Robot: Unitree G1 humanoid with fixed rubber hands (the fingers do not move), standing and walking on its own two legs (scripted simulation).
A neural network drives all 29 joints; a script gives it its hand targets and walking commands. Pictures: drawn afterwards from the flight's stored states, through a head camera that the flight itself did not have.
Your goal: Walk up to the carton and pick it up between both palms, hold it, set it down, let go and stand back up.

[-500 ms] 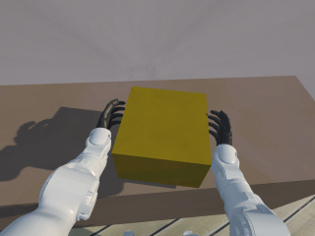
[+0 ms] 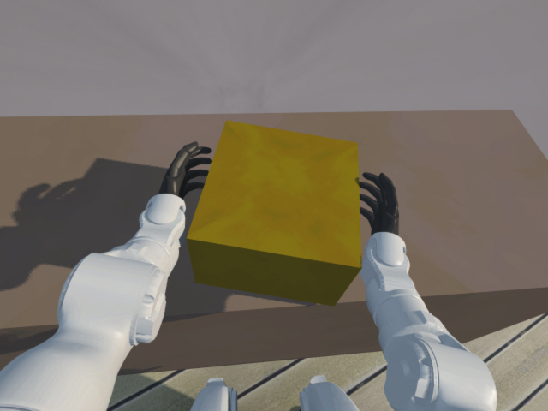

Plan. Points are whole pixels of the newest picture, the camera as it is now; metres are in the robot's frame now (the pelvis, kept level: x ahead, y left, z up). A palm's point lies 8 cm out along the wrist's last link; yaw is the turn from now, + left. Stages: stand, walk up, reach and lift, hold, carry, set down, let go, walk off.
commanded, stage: set down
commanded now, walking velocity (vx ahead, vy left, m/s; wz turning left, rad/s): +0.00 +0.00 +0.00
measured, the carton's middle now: (278, 210) +0.44 -0.04 -0.02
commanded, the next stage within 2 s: none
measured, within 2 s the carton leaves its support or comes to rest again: rests again in 0.16 s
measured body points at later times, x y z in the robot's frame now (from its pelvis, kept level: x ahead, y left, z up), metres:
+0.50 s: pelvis +0.02 +0.00 +0.00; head +0.13 +0.03 +0.44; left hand +0.48 +0.12 +0.01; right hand +0.40 -0.20 +0.01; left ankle +0.05 +0.10 -0.65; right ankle +0.03 -0.14 -0.65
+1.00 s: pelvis +0.02 +0.00 +0.02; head +0.16 +0.02 +0.45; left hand +0.48 +0.12 +0.01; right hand +0.40 -0.20 +0.01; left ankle +0.05 +0.10 -0.65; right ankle +0.03 -0.14 -0.65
